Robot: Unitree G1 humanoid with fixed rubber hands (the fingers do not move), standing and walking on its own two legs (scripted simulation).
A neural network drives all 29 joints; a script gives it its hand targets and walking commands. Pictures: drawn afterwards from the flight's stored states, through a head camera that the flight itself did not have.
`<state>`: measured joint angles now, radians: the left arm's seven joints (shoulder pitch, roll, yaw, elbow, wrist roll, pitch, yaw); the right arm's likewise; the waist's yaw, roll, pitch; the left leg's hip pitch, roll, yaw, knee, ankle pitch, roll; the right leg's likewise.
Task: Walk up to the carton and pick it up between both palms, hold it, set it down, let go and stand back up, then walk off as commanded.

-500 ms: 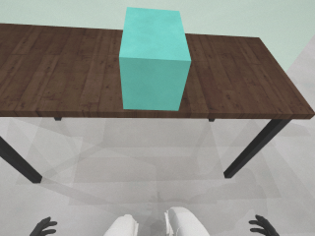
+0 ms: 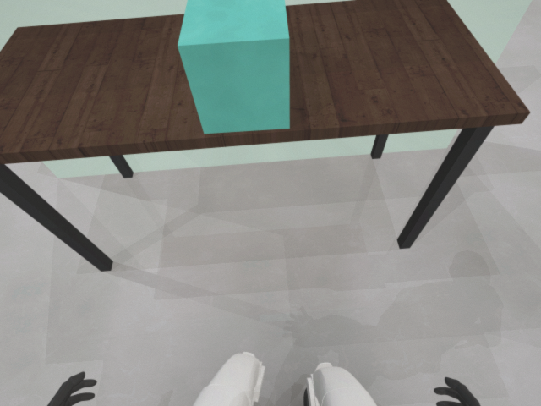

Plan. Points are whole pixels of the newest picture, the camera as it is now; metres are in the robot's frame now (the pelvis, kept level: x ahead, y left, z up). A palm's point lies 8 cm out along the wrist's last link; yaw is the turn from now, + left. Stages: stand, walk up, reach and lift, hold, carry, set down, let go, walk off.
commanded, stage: walk off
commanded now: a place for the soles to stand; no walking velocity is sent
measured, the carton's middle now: (241, 48) +0.78 +0.06 +0.07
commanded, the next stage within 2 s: stand in 1.12 s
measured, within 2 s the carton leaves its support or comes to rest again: neither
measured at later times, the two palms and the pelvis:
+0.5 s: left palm out of the picture -0.03 +0.33 -0.12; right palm out of the picture -0.02 -0.28 -0.09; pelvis -0.13 +0.02 -0.02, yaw +1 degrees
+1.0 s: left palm out of the picture -0.16 +0.31 -0.08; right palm out of the picture -0.17 -0.30 -0.13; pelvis -0.26 -0.01 -0.01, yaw +1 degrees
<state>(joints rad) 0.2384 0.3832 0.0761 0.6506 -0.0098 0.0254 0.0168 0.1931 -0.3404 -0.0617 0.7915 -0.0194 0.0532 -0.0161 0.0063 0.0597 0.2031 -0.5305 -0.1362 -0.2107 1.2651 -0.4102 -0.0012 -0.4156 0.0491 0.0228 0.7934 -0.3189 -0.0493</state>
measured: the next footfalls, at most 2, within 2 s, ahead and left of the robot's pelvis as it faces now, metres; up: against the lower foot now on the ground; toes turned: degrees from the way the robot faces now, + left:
left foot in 0.18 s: -0.01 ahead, +0.14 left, +0.00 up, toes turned -7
right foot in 0.62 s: -0.15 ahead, -0.12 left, +0.00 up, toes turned +5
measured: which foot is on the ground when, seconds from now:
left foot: up 0.00-0.16, down 0.18-0.62, up 0.64-0.98, down 1.00-1.00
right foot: down 0.00-0.20, up 0.22-0.60, down 0.62-1.00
